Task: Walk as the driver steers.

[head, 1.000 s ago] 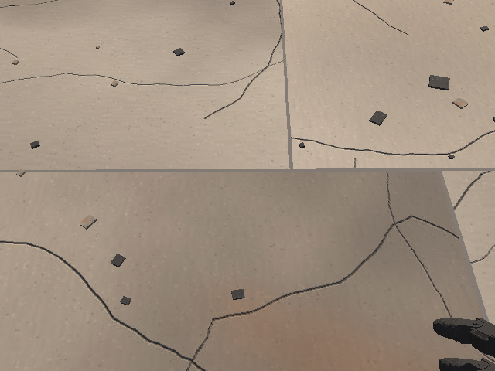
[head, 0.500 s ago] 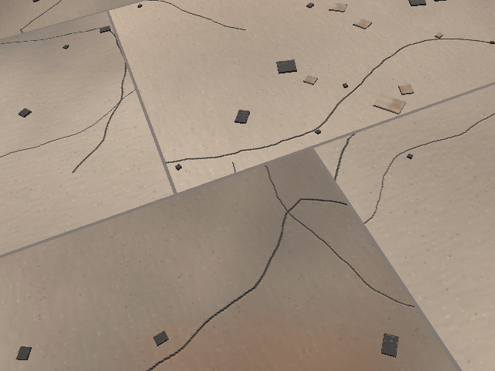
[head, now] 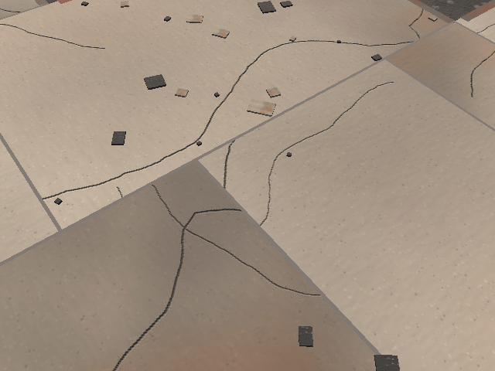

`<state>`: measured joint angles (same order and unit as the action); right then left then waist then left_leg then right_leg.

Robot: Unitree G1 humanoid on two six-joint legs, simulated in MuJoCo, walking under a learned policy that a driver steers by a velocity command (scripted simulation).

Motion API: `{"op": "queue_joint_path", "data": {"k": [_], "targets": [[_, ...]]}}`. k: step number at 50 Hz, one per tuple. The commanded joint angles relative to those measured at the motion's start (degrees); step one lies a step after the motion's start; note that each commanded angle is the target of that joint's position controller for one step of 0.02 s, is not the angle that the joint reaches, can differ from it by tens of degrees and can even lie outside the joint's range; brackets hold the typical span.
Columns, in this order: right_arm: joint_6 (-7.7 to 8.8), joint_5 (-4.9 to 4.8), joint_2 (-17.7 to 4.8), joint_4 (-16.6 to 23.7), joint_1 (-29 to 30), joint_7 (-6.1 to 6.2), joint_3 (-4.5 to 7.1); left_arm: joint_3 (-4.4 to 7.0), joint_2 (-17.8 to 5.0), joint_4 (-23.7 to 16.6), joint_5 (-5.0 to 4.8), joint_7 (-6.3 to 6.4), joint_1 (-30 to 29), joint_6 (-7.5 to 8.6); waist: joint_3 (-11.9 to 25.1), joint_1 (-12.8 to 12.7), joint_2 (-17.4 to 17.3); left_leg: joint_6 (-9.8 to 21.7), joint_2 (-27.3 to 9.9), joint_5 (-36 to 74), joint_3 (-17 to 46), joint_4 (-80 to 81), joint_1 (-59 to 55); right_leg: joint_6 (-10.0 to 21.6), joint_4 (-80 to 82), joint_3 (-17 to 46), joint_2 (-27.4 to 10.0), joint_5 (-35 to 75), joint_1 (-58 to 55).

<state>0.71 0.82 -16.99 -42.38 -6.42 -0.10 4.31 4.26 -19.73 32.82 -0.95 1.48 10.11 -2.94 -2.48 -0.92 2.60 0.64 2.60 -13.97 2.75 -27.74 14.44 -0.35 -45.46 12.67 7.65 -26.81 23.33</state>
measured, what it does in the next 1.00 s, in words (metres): walks ahead, turning right: right foot, then left foot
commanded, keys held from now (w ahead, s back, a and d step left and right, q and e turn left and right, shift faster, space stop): e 0.14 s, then w+e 0.86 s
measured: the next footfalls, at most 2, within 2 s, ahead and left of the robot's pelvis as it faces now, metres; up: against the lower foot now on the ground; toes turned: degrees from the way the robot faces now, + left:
right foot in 0.40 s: +0.03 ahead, -0.16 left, +0.00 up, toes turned -17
left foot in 0.86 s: +0.44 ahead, -0.10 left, +0.00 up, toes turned -33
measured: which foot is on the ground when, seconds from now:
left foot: down 0.00-0.40, up 0.42-0.84, down 0.86-1.00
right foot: up 0.00-0.38, down 0.40-0.88, up 0.90-1.00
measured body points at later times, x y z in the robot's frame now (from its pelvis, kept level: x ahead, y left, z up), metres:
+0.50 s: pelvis +0.05 -0.07 +0.00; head +0.06 -0.10 +0.45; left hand +0.25 +0.16 -0.07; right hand +0.08 -0.38 -0.11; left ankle +0.03 +0.10 -0.66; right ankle -0.01 -0.14 -0.74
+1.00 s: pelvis +0.30 -0.14 +0.00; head +0.33 -0.17 +0.44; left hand +0.52 +0.05 -0.12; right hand +0.29 -0.46 -0.10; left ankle +0.41 -0.08 -0.74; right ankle +0.14 -0.19 -0.64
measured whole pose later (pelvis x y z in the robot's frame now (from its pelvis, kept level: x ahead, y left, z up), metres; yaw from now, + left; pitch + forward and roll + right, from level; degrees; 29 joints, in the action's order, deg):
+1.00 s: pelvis +0.30 -0.14 +0.00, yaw -35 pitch +1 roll +2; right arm 5.4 0.5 -16.0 -40.7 -7.6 -1.0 3.2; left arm 3.0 -18.1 40.0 -1.9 1.0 19.8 0.9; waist -3.4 -1.5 2.3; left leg 1.6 1.9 -9.8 -4.0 -27.4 19.0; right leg 0.5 -69.2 5.2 -0.6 -23.2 22.9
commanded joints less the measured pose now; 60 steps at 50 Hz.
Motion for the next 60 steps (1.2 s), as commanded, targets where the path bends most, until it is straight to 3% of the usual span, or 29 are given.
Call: {"op": "queue_joint_path", "data": {"k": [1, 3, 7, 11, 16, 18, 19, 20, 21, 22, 23, 24, 26, 27, 30, 34, 37, 40, 42, 43, 44, 45, 46, 47, 48, 49, 53, 57, 60], "targets": [[0.59, 0.08, -7.0, 4.9, 4.2, 0.89, 1.52, 4.2, -11.0, -2.3, 0.03, 0.3, 4.0, 0.66, 3.7, -1.7, -10.0, 12.4, -20.1, 18.5, 16.0, 9.6, -6.1, -3.3, -21.2, -2.6, -4.3, -3.7, 9.5], [0.28, -0.89, -6.0, 5.1, 4.4, 1.6, 0.91, 3.54, -7.9, -1.5, -0.04, 0.23, 4.4, -0.23, 2.7, -0.7, -10.0, 11.0, -16.9, 19.5, 10.2, 9.1, -7.6, -4.9, -25.4, -3.9, -4.5, 1.1, 11.8], [-0.84, -0.06, -7.5, 4.2, -0.5, 2.39, 1.2, 2.17, -4.9, -3.8, -0.7, -0.18, -0.9, 0.01, 3.6, 3.0, -11.7, 12.7, -17.0, 23.3, 5.5, 9.7, -14.0, -6.5, -17.4, -8.4, -7.2, 3.6, 13.8], [-0.84, -1.14, -10.7, 3.5, -3.4, 1.79, 2.26, 0.95, -3.6, -5.4, -0.21, -1.22, -3.1, 0.36, 4.0, 5.4, -12.5, 12.5, -19.1, -1.9, 5.7, 15.1, -13.9, -5.1, -6.6, -12.0, -10.4, 3.9, 10.4], [0.8, -2.58, -12.6, 3.0, -3.2, -0.05, 2.88, 0.61, -3.5, -5.2, -0.31, -2.4, -1.7, 1.42, 1.4, 3.9, -11.4, 10.7, -20.1, -7.6, 1.7, 16.5, -7.5, -0.3, 6.7, -15.7, -10.3, 4.3, -0.3], [1.01, -3.54, -12.2, 2.6, -1.9, -0.63, 2.7, 0.82, -3.1, -3.2, -0.34, -2.69, 3.2, 1.68, 2.0, 0.4, -9.8, 8.9, -19.2, -7.9, -1.6, 12.2, -3.8, 2.0, 15.7, -18.2, -8.7, 9.6, -9.0], [1.14, -3.44, -10.2, 2.3, -2.3, -0.74, 2.13, 1.48, -4.0, -1.0, -0.43, -2.5, 8.0, 1.75, 3.4, -1.6, -7.7, 7.4, -17.3, -7.5, -4.5, 6.5, 0.5, 3.2, 18.1, -19.1, -6.7, 10.2, -17.1], [1.45, -2.3, -6.7, 2.5, -2.2, -0.89, 0.92, 3.01, -6.8, 1.2, -0.9, -2.14, 15.6, 1.88, 6.4, -4.8, -1.4, 4.3, -13.6, -5.6, -9.7, -7.8, 7.9, 5.5, 20.1, -13.5, -8.6, 9.0, -28.3], [2.15, 0.54, -1.5, 6.8, 1.2, -1.04, -0.8, 4.48, -14.7, 0.7, -0.68, -1.36, 20.6, 2.53, 6.9, -5.3, 16.2, -1.3, -5.6, -20.3, -12.6, -32.6, 27.8, 13.5, 26.0, 15.0, -24.2, 6.5, -37.4], [3.68, -1.03, -5.4, 8.8, 4.5, -1.07, 0.08, 3.82, -13.6, -1.2, -0.39, -2.24, 18.8, 4.53, 7.1, -6.1, 11.1, -1.3, -2.3, -21.4, -1.2, -40.9, 37.8, 21.8, 33.4, 31.2, -29.7, -4.7, -34.7], [4.6, -2.92, -8.7, 8.9, 5.1, -1.56, 0.99, 2.5, -9.3, -1.0, -0.2, -2.61, 16.0, 5.77, 2.0, -4.8, 7.7, -0.1, -5.6, -16.1, 1.1, -41.6, 40.0, 20.6, 35.0, 26.4, -28.7, -6.2, -32.5], [5.27, -2.76, -9.7, 7.8, 3.6, -1.95, 1.29, 1.56, -6.6, -1.0, -0.04, -2.63, 13.9, 6.48, -1.1, -3.1, 6.0, 0.6, -7.3, -9.7, 1.0, -39.0, 38.7, 18.3, 34.7, 20.2, -25.9, -2.1, -29.7], [5.9, -0.44, -9.7, 6.2, 2.6, -2.05, 1.53, 0.88, -5.7, -1.5, 0.26, -2.05, 10.2, 6.35, -2.0, -0.8, 3.8, -0.3, -8.2, -2.0, 0.6, -32.1, 33.7, 15.3, 34.5, 11.6, -21.3, 11.3, -25.8], [5.95, -0.17, -9.1, 5.7, 2.4, -2.25, 1.43, 0.79, -5.9, -1.6, 0.57, -1.62, 10.0, 6.35, -1.3, -0.3, 4.0, -1.1, -7.3, 1.2, -0.2, -30.4, 31.3, 14.7, 34.7, 9.2, -20.0, 17.4, -24.6], [5.52, -0.25, -6.3, 5.6, 4.8, -2.12, 0.46, 1.1, -7.0, -0.1, 0.23, -0.46, 11.3, 6.28, -0.6, -0.7, 2.2, -3.4, -5.0, 8.6, -1.5, -20.9, 28.3, 13.7, 34.4, 3.9, -17.6, 26.6, -22.3], [5.59, -0.92, -4.1, 7.7, 12.3, -2.5, -0.75, 1.57, -8.0, 2.9, -0.33, 0.37, 14.4, 6.0, -2.2, -3.2, 3.5, -4.1, -2.2, 17.0, -2.0, -7.4, 21.6, 11.7, 34.1, 2.1, -15.7, 25.7, -17.0], [6.08, -1.33, -4.8, 9.1, 14.8, -2.95, -0.65, 1.83, -8.0, 5.0, -0.98, 0.52, 15.9, 5.93, -3.0, -3.4, 3.5, -2.8, -1.9, 18.6, -0.2, -2.3, 19.0, 10.9, 32.7, 5.1, -17.4, 25.0, -18.0], [6.61, -1.4, -6.8, 8.6, 11.8, -2.88, 0.2, 2.28, -8.2, 6.0, -0.78, 0.86, 15.0, 5.33, -2.0, -1.4, 5.2, -0.9, -1.9, 14.6, 0.4, -0.6, 14.7, 9.5, 29.1, 7.3, -19.1, 31.7, -21.5], [6.77, -1.36, -9.7, 6.7, 2.6, -1.97, 1.87, 2.02, -7.3, 5.6, -0.19, 0.61, 13.6, 4.76, 4.5, 3.1, 6.4, 1.7, -0.2, 11.7, -2.5, 0.9, 1.1, 7.4, 18.1, 5.7, -16.0, 47.7, -21.5], [6.63, -0.82, -11.3, 5.6, -6.3, -1.42, 2.59, 1.18, -5.6, 4.4, 0.39, 0.32, 12.1, 4.57, 12.5, 7.8, 5.6, 4.5, -4.7, 11.5, 0.8, -1.0, -14.7, 5.4, 5.4, 4.5, -12.8, 44.9, -14.8], [6.24, 0.48, -15.8, 4.7, -14.6, -0.85, 3.59, -0.61, 0.8, 3.0, 0.75, 0.13, 18.4, 4.79, 24.2, 6.6, -8.1, 12.0, -19.9, 2.0, 22.3, -1.3, -38.1, 1.6, -16.6, 0.6, -5.3, 18.9, 3.6], [6.04, -0.04, -12.8, 4.0, -14.7, -1.62, 2.71, -1.09, -0.1, 3.0, -1.25, 0.04, 22.4, 5.26, 29.4, 4.5, -21.3, 15.9, -27.3, -9.6, 43.9, 8.4, -42.4, 0.4, -28.8, 0.0, -2.9, -7.2, 13.9], [5.58, -0.92, -8.1, 4.7, -11.1, -1.26, 1.54, 0.45, -6.0, 3.6, -2.33, -0.11, 17.5, 5.25, 18.6, 5.3, -14.2, 13.4, -25.2, -17.0, 37.4, 11.1, -33.8, 0.2, -32.6, -0.4, -7.4, -3.2, 18.5], [4.96, -1.06, -6.4, 4.8, -8.2, -0.76, 1.12, 0.75, -7.6, 2.7, -1.99, -0.16, 11.9, 5.19, 11.0, 5.4, -9.2, 11.6, -23.2, -13.6, 27.9, 11.7, -24.8, 0.4, -31.4, -3.6, -9.9, 1.3, 18.6], [4.69, -0.71, -5.7, 4.1, -6.3, -0.57, 0.84, 0.69, -6.7, 1.9, -1.02, -0.22, 8.8, 5.21, 5.8, 4.1, -6.3, 11.0, -20.9, -6.6, 21.4, 13.2, -16.3, 0.5, -28.7, -4.8, -12.0, 4.0, 16.9], [4.89, -0.11, -4.6, 3.6, -5.1, -0.39, 0.52, 0.88, -5.9, 1.8, -0.55, -0.39, 8.0, 4.99, 3.7, 2.7, -6.9, 10.5, -18.9, -2.1, 16.6, 14.7, -10.9, 0.8, -26.2, -4.8, -13.8, 5.9, 14.4], [6.26, -0.78, -5.8, 1.6, -3.6, -0.3, 1.12, -0.18, -1.2, 0.9, -0.73, -0.79, 7.0, 3.56, -0.1, 0.7, -7.3, 12.0, -18.6, 5.8, 6.3, 20.4, -3.8, 0.4, -19.9, -6.2, -16.0, 8.3, 13.4], [6.09, -0.73, -7.9, 0.4, -3.6, -0.26, 1.66, -0.62, -0.6, -0.1, -0.3, -1.77, 3.0, 4.19, -0.8, 1.4, -5.5, 11.4, -17.2, 12.9, -2.9, 21.3, -6.5, -0.2, -9.0, -7.6, -15.9, 20.8, 14.9], [5.34, -1.2, -9.3, -0.4, -5.6, -0.17, 1.83, -1.1, 0.3, -1.5, -0.31, -3.07, -3.3, 4.92, -2.0, 4.0, -4.6, 9.3, -15.8, 15.4, -8.7, 20.6, -8.6, 0.5, 1.6, -11.5, -14.4, 27.6, 12.2]]}}
Velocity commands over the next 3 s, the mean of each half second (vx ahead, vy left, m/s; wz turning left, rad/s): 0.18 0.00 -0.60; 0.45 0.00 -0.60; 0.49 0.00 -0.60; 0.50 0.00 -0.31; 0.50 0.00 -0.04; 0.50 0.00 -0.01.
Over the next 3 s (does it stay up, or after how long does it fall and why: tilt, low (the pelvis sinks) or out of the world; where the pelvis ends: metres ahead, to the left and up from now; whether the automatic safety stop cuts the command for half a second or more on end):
stays up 0.99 -1.05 -0.01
